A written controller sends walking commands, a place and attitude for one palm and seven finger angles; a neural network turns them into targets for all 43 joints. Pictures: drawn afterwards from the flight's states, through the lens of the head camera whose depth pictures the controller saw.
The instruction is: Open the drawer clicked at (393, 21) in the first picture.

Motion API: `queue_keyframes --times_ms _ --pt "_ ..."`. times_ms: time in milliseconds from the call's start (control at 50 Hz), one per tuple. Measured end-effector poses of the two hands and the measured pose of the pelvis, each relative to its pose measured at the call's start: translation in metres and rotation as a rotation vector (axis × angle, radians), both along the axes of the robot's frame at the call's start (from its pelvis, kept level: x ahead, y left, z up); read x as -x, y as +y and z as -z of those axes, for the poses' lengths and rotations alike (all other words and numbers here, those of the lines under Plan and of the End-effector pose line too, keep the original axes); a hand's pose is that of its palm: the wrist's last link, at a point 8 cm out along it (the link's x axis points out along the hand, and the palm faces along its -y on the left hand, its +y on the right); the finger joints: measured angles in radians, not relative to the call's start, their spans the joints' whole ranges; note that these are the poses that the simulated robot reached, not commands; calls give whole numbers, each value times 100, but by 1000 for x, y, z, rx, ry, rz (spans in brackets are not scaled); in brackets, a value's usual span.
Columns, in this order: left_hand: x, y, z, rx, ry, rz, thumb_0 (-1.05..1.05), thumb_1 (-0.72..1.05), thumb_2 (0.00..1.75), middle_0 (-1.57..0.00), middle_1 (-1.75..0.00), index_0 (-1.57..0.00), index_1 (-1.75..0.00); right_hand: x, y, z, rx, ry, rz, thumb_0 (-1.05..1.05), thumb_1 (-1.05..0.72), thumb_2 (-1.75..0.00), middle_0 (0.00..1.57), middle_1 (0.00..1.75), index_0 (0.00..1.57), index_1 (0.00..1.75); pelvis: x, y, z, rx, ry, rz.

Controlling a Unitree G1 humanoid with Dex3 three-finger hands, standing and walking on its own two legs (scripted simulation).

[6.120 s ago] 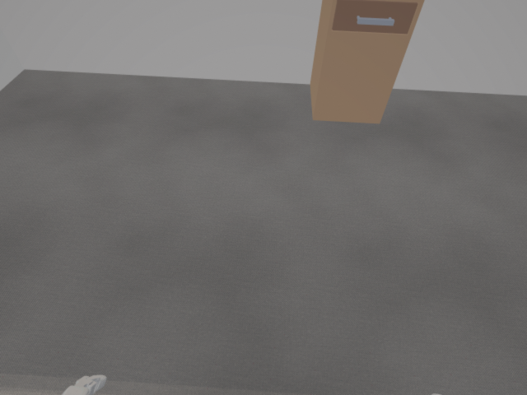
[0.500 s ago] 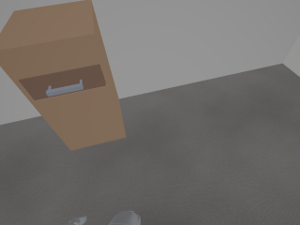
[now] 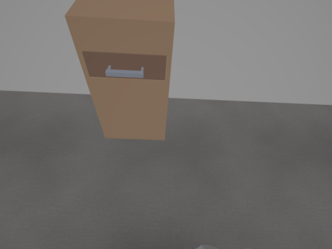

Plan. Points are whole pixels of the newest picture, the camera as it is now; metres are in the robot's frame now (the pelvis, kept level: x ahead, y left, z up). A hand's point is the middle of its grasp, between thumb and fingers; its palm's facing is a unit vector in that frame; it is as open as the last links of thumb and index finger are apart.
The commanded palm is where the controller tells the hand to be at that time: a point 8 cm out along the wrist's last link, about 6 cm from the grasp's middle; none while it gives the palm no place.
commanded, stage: take the last steps up to it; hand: left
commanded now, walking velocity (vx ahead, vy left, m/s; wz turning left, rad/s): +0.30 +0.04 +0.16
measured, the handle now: (125, 70) +0.86 +0.26 -0.14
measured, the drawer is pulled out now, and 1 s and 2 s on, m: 0.00 0.00 0.00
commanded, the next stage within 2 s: come to a stop and stand still in 1.16 s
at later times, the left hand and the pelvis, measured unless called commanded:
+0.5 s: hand out of the picture -0.04 +0.14 -0.16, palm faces +0.20 -0.97 -0.16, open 7.4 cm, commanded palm none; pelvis +0.06 +0.01 +0.00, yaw +7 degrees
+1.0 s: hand (88, 181) +0.31 +0.27 -0.16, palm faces +0.07 -0.97 -0.21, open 7.4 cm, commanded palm none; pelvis +0.22 +0.07 +0.00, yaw +4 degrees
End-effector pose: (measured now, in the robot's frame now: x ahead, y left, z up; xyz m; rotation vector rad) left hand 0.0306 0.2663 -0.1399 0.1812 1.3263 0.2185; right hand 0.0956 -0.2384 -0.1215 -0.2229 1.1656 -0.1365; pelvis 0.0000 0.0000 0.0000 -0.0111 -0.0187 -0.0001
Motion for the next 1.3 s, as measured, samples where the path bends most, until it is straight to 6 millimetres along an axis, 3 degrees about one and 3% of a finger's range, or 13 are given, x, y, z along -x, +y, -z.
queue_keyframes --times_ms 180,260,340,480,620,700,860,960,1080,1120,1180,1240,1300 --pt "-10 -36 -7 -1 -92 23 0 91 90 -20 -29 -20 -30 44 -8 32 -79 88 37 0 -90 -90 20 30 20 30 -1 -17 8 -31 3 -37" --pt "8 -55 -13 15 -96 -31 0 90 90 -20 -29 -20 -30 55 -14 34 -94 167 23 0 -91 -90 20 30 20 30 -10 -21 2 -29 -8 -57" --pt "36 -69 -15 46 1 -75 0 90 90 -20 -30 -21 -30 46 -17 26 -93 182 27 0 -91 -90 20 30 20 30 -25 -19 -6 -38 -5 -73" --pt "74 -76 -11 113 169 -171 0 90 90 -20 -30 -21 -30 1 1 21 -66 205 -23 0 -91 -90 19 30 19 30 -56 1 -5 -30 9 -111" --pt "79 -47 11 174 322 -241 0 90 90 -20 -30 -21 -30 -95 57 28 -37 88 -110 0 -91 -90 19 30 19 30 -101 46 16 -4 20 -115" --pt "37 -11 18 161 316 -193 1 90 90 -20 -30 -20 -30 -122 85 23 -41 9 -80 0 -91 -90 20 30 19 30 -120 63 15 -12 4 -85" --pt "-137 50 3 68 -12 -76 1 91 90 -19 -29 -20 -30 -125 89 11 -23 60 2 -2 -95 -90 20 30 20 30 -167 78 -2 -29 9 -74" --pt "-235 56 -11 38 -154 -8 0 91 90 -19 -29 -20 -30 -114 90 19 -56 169 51 -1 -93 -90 20 30 20 30 -202 76 -2 -42 9 -69" --pt "-330 33 -14 23 -215 88 0 91 90 -19 -29 -20 -30 -110 83 36 -104 302 126 0 -91 -90 20 30 20 30 -254 59 8 -46 8 -51" --pt "-351 22 -9 19 -235 100 0 91 90 -19 -29 -20 -30 -116 77 44 -116 344 138 0 -91 -90 20 30 20 30 -272 50 15 -35 4 -51" --pt "-358 9 -7 36 -227 77 0 91 90 -20 -29 -20 -30 -139 67 42 -112 366 129 0 -91 -90 20 30 20 30 -291 43 13 -28 -2 -56" --pt "-350 2 -8 42 -170 20 -1 92 90 -20 -29 -21 -30 -181 57 35 -92 320 104 0 -91 -90 20 30 20 30 -309 41 5 -19 3 -61" --pt "-344 11 -10 18 -116 -12 -2 95 90 -20 -30 -21 -30 -229 53 28 -74 246 74 0 -91 -90 20 30 19 30 -327 41 -1 -15 14 -66"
